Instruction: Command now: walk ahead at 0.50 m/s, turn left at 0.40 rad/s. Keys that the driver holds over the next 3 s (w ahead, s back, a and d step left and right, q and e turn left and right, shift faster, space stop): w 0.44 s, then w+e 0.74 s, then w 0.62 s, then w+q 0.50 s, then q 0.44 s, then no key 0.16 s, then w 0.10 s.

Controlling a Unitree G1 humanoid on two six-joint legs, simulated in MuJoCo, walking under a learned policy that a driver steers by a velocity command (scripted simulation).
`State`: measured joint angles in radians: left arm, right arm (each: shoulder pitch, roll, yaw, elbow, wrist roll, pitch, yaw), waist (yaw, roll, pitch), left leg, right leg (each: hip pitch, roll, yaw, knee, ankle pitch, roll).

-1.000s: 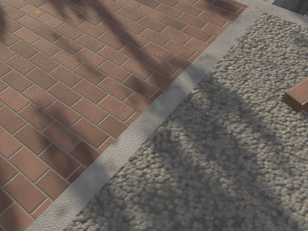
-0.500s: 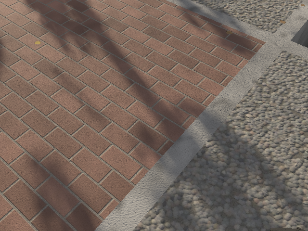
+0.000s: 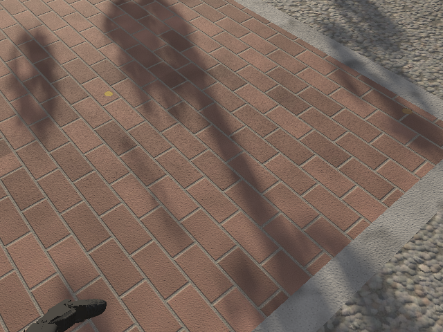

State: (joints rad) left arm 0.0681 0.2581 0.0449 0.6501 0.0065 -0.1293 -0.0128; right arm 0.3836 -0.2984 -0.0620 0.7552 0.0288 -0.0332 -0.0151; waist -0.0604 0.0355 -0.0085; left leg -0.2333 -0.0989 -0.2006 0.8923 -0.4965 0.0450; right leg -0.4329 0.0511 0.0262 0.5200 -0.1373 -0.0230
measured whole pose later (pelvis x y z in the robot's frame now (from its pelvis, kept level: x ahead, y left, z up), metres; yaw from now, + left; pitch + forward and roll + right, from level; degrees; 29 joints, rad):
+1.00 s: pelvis +0.52 +0.01 -0.01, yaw -11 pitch +2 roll +1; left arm 0.08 0.27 0.06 0.67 -0.02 -0.04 -0.05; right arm 0.33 -0.29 -0.07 0.85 0.00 -0.04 -0.02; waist -0.04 -0.01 0.04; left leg -0.02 0.07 0.20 0.70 -0.51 -0.03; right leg -0.52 0.02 -0.05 0.63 -0.15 -0.11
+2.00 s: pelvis +1.06 -0.16 +0.00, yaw -19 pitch +3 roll +1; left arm 0.01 0.25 0.03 0.65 0.00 -0.10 -0.03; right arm 0.43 -0.30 -0.05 0.88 0.02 -0.05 0.00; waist -0.10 0.00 0.02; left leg -0.04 -0.01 -0.05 0.49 -0.44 0.01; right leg -0.47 -0.02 0.01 0.50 -0.06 -0.02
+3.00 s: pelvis +1.40 -0.23 +0.00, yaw +10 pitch +2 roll +0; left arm 0.19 0.27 0.04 0.77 0.02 -0.02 0.01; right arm 0.17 -0.28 -0.05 0.65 -0.01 0.03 -0.02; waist 0.00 0.02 -0.02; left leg -0.40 -0.12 -0.15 0.65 -0.35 0.04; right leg -0.32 0.00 0.04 0.56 -0.28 0.02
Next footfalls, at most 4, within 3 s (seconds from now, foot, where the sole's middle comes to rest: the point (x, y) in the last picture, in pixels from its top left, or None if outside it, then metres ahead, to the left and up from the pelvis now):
0.42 left None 0.36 0.16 -0.76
0.98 right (250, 277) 0.65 -0.09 -0.76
1.46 left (213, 192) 0.99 0.01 -0.76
1.98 right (295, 154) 1.16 -0.32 -0.76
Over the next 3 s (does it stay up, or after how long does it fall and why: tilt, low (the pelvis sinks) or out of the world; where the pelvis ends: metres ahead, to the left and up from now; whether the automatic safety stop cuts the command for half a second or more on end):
stays up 1.40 -0.23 0.00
